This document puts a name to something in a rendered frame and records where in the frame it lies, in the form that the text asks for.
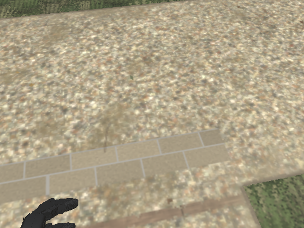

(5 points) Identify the left robot hand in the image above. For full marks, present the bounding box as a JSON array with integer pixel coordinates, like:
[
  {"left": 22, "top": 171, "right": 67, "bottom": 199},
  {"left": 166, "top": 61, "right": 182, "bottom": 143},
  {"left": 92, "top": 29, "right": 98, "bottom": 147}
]
[{"left": 20, "top": 198, "right": 79, "bottom": 228}]

